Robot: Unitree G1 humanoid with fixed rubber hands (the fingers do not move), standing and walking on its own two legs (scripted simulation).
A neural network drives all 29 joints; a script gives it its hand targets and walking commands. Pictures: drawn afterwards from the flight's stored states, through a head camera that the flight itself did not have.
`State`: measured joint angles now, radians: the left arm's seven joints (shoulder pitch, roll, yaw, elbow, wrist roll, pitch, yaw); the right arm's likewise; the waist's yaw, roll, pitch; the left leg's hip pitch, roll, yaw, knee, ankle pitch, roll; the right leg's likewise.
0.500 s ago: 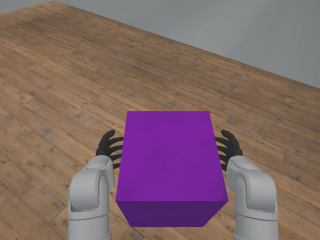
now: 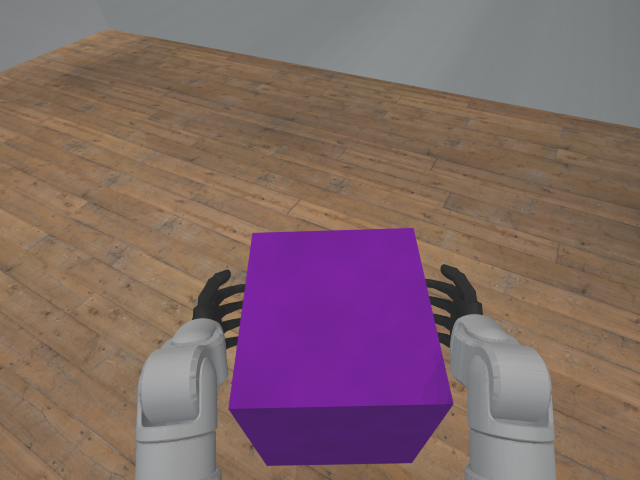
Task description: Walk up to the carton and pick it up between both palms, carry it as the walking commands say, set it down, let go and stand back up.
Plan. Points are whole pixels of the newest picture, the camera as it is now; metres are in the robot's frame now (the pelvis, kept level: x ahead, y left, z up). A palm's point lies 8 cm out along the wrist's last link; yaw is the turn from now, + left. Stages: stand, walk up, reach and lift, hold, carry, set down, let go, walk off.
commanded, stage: carry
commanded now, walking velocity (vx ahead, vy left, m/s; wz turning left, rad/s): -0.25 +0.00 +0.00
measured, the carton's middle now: (336, 353) +0.29 -0.01 +0.01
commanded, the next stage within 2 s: none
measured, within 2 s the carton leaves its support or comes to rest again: neither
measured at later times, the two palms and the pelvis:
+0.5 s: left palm out of the picture +0.11 +0.15 +0.08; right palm out of the picture +0.09 -0.14 +0.08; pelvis -0.18 +0.02 -0.01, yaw -2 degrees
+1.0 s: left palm out of the picture +0.04 +0.15 +0.08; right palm out of the picture +0.04 -0.14 +0.09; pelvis -0.23 +0.01 -0.01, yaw -2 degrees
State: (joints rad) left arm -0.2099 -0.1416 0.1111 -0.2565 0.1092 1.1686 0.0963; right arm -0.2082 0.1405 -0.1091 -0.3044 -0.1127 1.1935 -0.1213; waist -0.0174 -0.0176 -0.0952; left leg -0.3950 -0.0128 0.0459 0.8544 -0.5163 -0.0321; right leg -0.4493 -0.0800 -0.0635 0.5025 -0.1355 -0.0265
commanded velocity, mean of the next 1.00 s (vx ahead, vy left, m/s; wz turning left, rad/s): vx -0.04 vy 0.00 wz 0.00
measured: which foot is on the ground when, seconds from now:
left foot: up 0.00-0.08, down 0.10-1.00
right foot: down 0.00-0.12, up 0.14-0.48, down 0.50-1.00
